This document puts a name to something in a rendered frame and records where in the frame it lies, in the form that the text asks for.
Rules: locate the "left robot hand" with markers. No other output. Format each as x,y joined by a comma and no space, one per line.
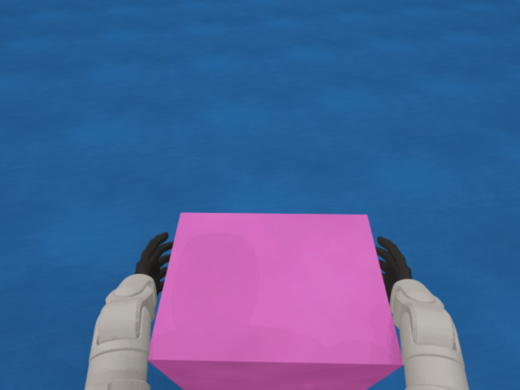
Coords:
151,261

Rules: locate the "right robot hand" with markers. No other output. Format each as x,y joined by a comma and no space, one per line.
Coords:
395,267

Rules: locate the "carton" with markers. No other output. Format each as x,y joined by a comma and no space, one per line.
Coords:
274,302

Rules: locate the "right robot forearm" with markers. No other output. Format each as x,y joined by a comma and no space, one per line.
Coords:
430,348

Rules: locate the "left robot forearm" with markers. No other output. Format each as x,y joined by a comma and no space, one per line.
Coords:
120,349

